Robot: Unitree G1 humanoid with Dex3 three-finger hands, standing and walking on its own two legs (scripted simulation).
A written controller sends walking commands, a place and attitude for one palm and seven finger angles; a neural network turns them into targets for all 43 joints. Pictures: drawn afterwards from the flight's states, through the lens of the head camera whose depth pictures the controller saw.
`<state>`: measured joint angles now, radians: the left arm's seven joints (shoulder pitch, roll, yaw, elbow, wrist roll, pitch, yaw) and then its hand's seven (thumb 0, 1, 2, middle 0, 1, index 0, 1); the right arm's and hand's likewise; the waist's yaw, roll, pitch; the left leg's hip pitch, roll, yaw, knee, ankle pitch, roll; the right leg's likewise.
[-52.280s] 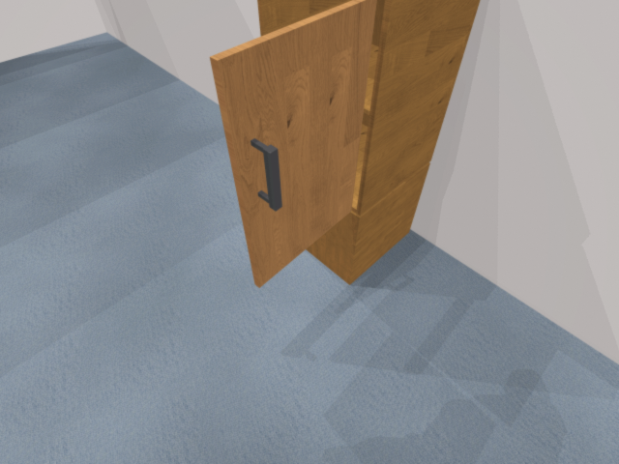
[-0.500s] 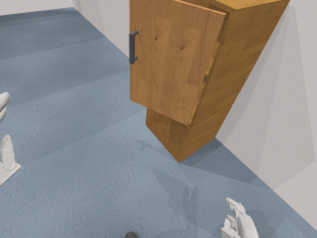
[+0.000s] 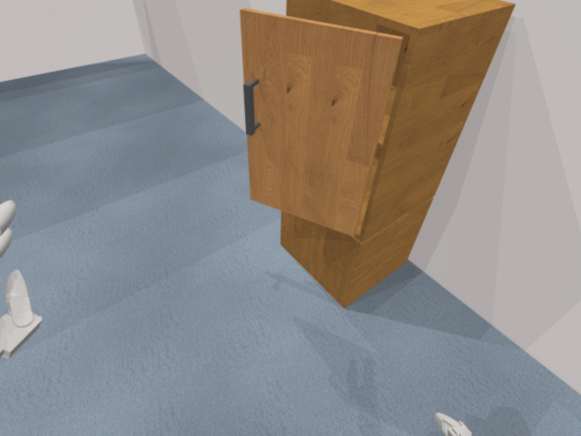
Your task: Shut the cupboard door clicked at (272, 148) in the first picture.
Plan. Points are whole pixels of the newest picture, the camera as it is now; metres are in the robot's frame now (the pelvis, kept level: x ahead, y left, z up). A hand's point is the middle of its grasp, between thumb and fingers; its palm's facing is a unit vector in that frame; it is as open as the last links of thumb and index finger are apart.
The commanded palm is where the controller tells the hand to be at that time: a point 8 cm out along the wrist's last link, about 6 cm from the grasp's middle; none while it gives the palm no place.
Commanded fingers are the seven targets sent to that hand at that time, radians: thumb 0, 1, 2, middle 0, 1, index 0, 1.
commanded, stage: stop stepping back and stand still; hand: left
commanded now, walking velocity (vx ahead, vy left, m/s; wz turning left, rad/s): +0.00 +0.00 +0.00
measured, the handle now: (253, 107) +0.91 +0.13 +0.03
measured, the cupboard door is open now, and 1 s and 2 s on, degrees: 26 26 26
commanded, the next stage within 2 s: let the arm hang, fingers relaxed in 0.74 s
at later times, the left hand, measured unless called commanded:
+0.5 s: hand (52, 295) +0.22 +0.27 +0.16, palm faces +0.45 -0.78 -0.44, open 7.4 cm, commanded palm +0.17 +0.30 +0.18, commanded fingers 0.00 0.90 0.90 -0.20 -0.30 -0.20 -0.30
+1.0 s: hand (127, 387) +0.21 +0.24 -0.05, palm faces +0.11 -0.91 -0.39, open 7.4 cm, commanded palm none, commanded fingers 0.00 0.90 0.90 -0.20 -0.30 -0.20 -0.30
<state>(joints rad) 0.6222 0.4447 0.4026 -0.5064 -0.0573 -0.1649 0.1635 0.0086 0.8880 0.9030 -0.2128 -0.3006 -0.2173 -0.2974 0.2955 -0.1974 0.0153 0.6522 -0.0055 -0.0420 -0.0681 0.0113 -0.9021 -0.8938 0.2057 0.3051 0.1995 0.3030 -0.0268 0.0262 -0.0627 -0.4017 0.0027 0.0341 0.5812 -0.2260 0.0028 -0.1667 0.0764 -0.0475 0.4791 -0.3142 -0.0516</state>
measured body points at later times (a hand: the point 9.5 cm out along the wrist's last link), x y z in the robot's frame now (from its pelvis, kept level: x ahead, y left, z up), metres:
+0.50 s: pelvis +0.03 -0.01 +0.01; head +0.02 -0.01 +0.46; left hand +0.20 +0.31 +0.18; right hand +0.20 -0.23 -0.08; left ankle +0.08 +0.08 -0.73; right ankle -0.04 -0.09 -0.73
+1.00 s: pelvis +0.02 +0.00 -0.01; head +0.01 -0.02 +0.44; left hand +0.20 +0.29 -0.02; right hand +0.16 -0.26 -0.12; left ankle +0.08 +0.08 -0.73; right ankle -0.04 -0.09 -0.73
